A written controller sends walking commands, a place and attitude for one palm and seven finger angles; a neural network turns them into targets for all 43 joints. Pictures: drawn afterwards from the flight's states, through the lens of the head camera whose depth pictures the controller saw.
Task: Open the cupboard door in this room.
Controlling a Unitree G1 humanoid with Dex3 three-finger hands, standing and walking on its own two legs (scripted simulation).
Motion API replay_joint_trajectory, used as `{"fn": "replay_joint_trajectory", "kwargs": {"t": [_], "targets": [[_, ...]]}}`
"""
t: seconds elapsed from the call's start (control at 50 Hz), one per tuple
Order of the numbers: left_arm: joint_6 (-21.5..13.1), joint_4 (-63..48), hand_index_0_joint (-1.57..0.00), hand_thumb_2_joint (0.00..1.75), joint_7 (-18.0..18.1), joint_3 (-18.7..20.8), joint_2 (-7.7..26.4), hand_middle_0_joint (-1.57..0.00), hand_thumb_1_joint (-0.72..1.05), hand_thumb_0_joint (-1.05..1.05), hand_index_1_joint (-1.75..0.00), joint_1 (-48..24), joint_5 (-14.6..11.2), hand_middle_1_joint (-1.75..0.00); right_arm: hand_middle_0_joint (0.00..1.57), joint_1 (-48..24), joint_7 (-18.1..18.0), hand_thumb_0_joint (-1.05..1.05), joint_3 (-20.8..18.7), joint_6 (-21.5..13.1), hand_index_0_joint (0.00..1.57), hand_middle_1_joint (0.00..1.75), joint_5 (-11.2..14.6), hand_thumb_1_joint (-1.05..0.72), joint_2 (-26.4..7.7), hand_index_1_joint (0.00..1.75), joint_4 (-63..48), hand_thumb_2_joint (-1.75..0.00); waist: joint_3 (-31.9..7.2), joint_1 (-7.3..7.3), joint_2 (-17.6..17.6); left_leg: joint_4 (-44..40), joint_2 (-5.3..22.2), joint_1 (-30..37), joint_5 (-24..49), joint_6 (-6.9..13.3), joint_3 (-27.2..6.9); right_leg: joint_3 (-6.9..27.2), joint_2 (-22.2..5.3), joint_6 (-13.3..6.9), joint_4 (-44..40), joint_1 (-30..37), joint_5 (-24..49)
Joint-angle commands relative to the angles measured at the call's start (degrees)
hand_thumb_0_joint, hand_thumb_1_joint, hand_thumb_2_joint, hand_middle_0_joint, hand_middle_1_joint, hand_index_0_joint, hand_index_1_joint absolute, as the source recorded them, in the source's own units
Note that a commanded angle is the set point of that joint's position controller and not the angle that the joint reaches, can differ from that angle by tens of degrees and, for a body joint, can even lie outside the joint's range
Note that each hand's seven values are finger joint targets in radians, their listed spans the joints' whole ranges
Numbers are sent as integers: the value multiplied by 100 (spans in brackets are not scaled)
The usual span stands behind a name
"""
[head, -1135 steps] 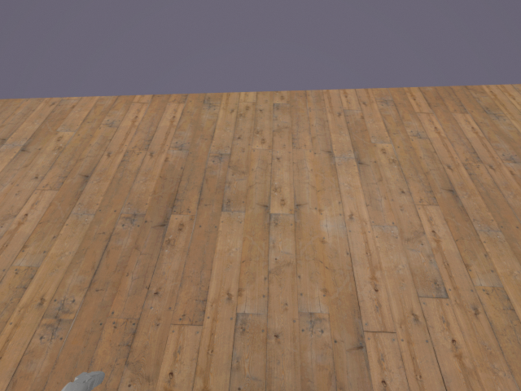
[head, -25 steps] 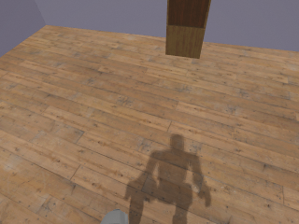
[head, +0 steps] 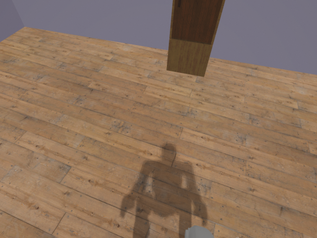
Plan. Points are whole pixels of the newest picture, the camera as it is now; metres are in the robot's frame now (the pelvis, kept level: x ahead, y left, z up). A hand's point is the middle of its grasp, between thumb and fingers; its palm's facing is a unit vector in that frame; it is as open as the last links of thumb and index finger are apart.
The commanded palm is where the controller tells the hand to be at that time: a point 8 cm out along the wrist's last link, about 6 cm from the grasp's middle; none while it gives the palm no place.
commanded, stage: turn or walk to find it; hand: left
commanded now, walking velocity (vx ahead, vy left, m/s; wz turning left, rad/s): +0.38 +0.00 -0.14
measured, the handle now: out of the picture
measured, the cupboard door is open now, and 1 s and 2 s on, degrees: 0 0 0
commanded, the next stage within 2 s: stand and wait in 1.02 s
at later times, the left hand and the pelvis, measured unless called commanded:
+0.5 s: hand (129, 192) +0.28 +0.11 -0.16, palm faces +0.03 -0.97 -0.25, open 7.1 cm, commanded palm none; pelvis +0.20 -0.08 +0.00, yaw -2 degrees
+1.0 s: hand (122, 156) +0.42 +0.16 -0.18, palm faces +0.02 -0.99 -0.14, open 7.4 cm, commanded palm none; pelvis +0.41 -0.01 +0.00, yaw -2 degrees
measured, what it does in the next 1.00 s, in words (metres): walks ahead: right foot, then left foot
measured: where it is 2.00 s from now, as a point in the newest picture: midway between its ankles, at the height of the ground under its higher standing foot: (169, 184)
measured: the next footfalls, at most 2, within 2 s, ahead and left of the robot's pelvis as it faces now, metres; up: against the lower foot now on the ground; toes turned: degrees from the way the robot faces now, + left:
right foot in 0.28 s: +0.25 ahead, -0.18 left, +0.00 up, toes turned -11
left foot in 0.78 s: +0.48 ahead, +0.07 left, +0.00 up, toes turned +10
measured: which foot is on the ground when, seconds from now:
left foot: down 0.00-0.28, up 0.30-0.76, down 0.78-1.00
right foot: up 0.00-0.26, down 0.28-0.80, up 0.82-1.00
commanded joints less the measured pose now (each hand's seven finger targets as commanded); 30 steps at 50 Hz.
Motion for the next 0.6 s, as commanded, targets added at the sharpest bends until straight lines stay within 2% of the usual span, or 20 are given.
{"fn": "replay_joint_trajectory", "kwargs": {"t": [0.0,0.02,0.08,0.12,0.16,0.18,0.2,0.22,0.24,0.26,0.28,0.3,0.32,0.34,0.36,0.38,0.4,0.42,0.48,0.58], "targets": [[42,-388,-20,90,-55,33,108,-20,90,0,-30,-121,-23,-30,20,525,-30,0,-133,-107,20,30,26,-90,-598,30,-98,-90,284,-36,636,-1602,1620,-100,457,535,-1168,113,-313,129,-569,-431,564],[45,-446,-20,90,-69,26,88,-20,90,0,-30,-258,-27,-30,20,577,-29,0,-146,-106,20,30,23,-90,-630,30,-67,-90,270,-53,649,-1600,1596,36,505,533,-1029,12,-302,150,-878,-417,614],[-4,-660,-20,90,-83,-11,90,-20,90,0,-30,-943,-39,-30,20,954,-23,0,-176,-79,20,30,-10,-90,-641,30,72,-90,386,-303,712,-1477,1625,365,865,518,-934,-229,-236,133,-1973,-260,490],[-39,-731,-20,90,-91,-23,67,-20,90,0,-30,-1192,-40,-30,20,1092,-22,0,-180,-46,20,30,-28,-90,-669,30,143,-90,414,-384,767,-1320,1628,455,1106,467,-796,-385,-110,85,-2489,8,395],[-73,-759,-20,90,-87,-22,94,-20,90,0,-30,-1254,-42,-30,20,1147,-26,0,-185,-7,20,30,-51,-90,-706,30,201,-90,399,-400,871,-1120,1656,555,1256,421,-786,-522,36,17,-2856,307,227],[-100,-747,-20,90,-78,-14,127,-20,90,0,-30,-1196,-46,-30,20,1132,-28,0,-197,14,20,30,-58,-90,-716,30,226,-90,364,-347,875,-937,1673,630,1453,379,-804,-583,109,-46,-3097,511,113],[-128,-670,-20,90,-74,6,193,-20,90,0,-30,-953,-46,-30,20,1074,-37,0,-189,33,20,30,-46,-90,-749,30,225,-90,188,-202,851,-592,1637,582,1820,283,-701,-635,192,-115,-3406,1039,154],[-180,-461,-20,90,-63,39,317,-20,90,0,-30,-323,-34,-30,20,1042,-32,0,-177,47,20,30,-24,-90,-731,30,242,-90,-188,94,617,189,1406,515,2316,116,-460,-823,407,-176,-3844,1972,355],[-260,-137,-20,90,-26,112,636,-20,90,0,-30,659,-12,-30,20,992,4,0,-169,28,20,30,15,-90,-703,30,231,-90,-826,525,195,1427,1157,-96,2224,-90,-260,-511,202,-330,-4027,3474,534],[-327,151,-20,90,69,275,1301,-20,90,0,-30,1618,1,-30,20,983,63,0,-89,-2,20,30,89,-90,-340,30,74,-90,-1446,815,-1255,3179,551,-1593,-158,-325,57,1365,-1319,-764,-4342,4846,634],[-316,224,-20,90,111,307,1631,-20,90,0,-30,1765,-123,-30,20,832,54,0,-67,64,20,30,103,-90,-397,30,-159,-90,-1388,643,-1446,4442,130,-2503,-2018,-371,-493,2646,-2070,-1163,-4847,4906,1307],[-296,109,-20,90,137,329,1536,-20,90,0,-30,1250,-141,-30,20,525,37,0,-97,118,20,30,106,-90,-382,30,-134,-90,-1171,593,-1092,5038,426,-2747,-1714,-325,-1070,2568,-2112,-1208,-5059,4340,567],[-285,-25,-20,90,134,248,1216,-20,90,0,-30,794,-146,-30,20,218,40,0,-131,124,20,30,76,-90,-378,30,-178,-90,-534,458,-497,5198,644,-2925,-1176,-316,-1143,2238,-1911,-1148,-5222,3658,-114],[-299,-85,-20,90,141,146,890,-20,90,0,-30,464,-153,-30,20,97,59,0,-133,152,20,30,25,-90,-315,30,-150,-90,-136,264,-140,4956,824,-2758,-679,-330,-1191,1670,-1599,-945,-5352,2925,-230],[-321,-128,-20,90,146,62,658,-20,90,0,-30,251,-137,-30,20,256,75,0,-118,219,20,30,-9,-90,-187,30,-81,-90,17,43,-251,4735,861,-2483,-380,-379,-1128,1165,-1349,-787,-5505,2402,-201],[-349,-107,-20,90,152,35,526,-20,90,0,-30,156,-113,-30,20,498,91,0,-120,265,20,30,-31,-90,-102,30,7,-90,35,-102,-395,4530,859,-2296,-195,-424,-1068,780,-1152,-703,-5593,2216,-70],[-374,-87,-20,90,154,9,460,-20,90,0,-30,187,-99,-30,20,599,106,0,-116,310,20,30,-42,-90,-105,30,44,-90,7,-175,-507,4322,854,-2187,-119,-490,-980,516,-1030,-673,-5633,2066,94],[-412,-117,-20,90,160,44,316,-20,90,0,-30,299,-68,-30,20,591,116,0,-129,335,20,30,-69,-90,-74,30,4,-90,18,-190,-602,4149,845,-2206,-32,-536,-930,370,-945,-684,-5648,2039,346],[-471,-31,-20,90,165,10,457,-20,90,0,-30,413,-73,-30,20,162,176,0,-145,351,20,30,-45,-90,-133,30,-200,-90,154,-187,-549,3580,879,-2453,183,-619,-899,213,-967,-810,-5763,2189,641],[-508,142,-20,90,168,-37,611,-20,90,0,-30,732,-86,-30,20,-884,281,0,-77,295,20,30,-19,-90,-234,30,-593,-90,432,-3,-463,2185,829,-2554,464,-596,-745,80,-1004,-864,-5777,2655,1008]]}}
